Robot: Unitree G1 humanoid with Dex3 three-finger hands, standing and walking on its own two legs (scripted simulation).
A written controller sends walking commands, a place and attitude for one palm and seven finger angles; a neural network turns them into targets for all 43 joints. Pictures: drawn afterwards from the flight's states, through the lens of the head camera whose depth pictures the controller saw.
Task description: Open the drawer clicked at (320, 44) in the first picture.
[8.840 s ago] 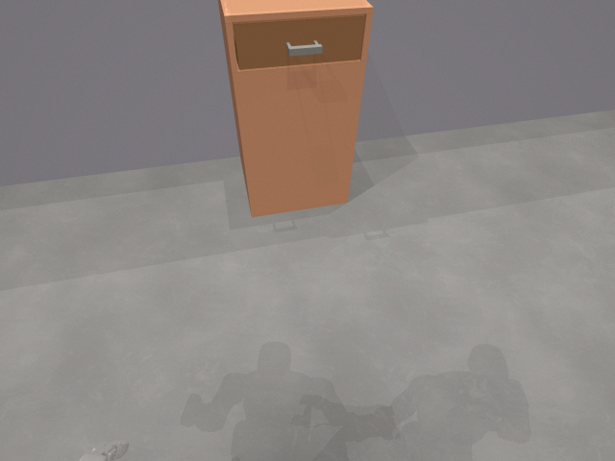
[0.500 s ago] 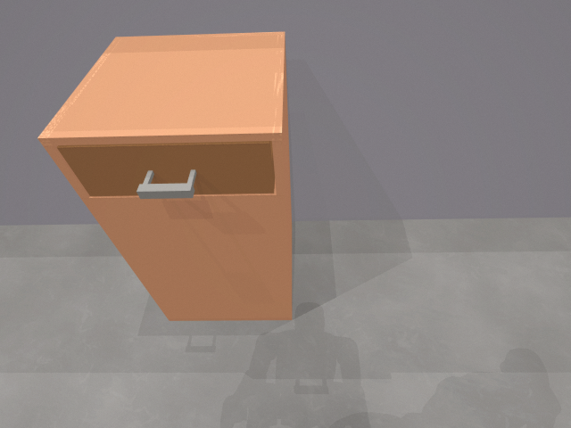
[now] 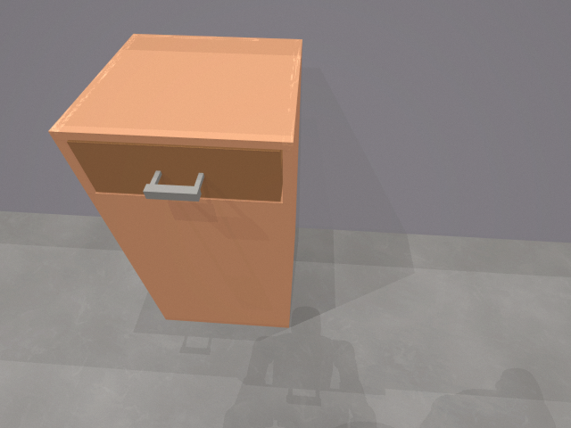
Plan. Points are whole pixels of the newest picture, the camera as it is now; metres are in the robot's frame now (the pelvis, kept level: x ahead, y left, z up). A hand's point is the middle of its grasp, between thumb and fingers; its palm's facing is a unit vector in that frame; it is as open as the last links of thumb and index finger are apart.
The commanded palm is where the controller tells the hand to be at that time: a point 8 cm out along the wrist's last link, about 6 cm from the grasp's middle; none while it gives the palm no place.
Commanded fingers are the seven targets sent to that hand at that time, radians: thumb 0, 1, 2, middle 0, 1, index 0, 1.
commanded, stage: look again from close up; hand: left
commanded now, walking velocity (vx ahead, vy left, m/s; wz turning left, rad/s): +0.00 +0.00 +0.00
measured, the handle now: (175, 184) +0.54 +0.26 -0.01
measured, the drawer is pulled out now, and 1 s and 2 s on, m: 0.00 0.00 0.00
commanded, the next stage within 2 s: raise the hand with hooked fingers in 0.50 s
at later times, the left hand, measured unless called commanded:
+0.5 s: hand out of the picture -0.02 +0.23 -0.17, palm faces -0.02 -0.98 -0.20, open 7.4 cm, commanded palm none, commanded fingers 0.00 0.90 0.90 -0.20 -0.30 -0.20 -0.30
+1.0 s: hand (140, 411) +0.15 +0.22 -0.06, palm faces -0.13 -0.30 -0.94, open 8.4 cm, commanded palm +0.13 +0.26 -0.01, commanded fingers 0.00 0.41 0.69 -0.23 -0.62 -0.23 -0.62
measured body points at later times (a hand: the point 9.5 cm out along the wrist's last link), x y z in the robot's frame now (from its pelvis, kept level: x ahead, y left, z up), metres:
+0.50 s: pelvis -0.02 +0.05 +0.00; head -0.01 +0.04 +0.45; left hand -0.02 +0.28 -0.16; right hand -0.05 -0.15 -0.17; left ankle -0.04 +0.13 -0.74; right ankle -0.04 -0.06 -0.74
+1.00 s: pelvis -0.03 +0.02 -0.03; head +0.00 +0.01 +0.42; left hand +0.15 +0.23 -0.01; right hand +0.20 -0.24 -0.08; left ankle -0.03 +0.13 -0.74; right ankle -0.04 -0.06 -0.74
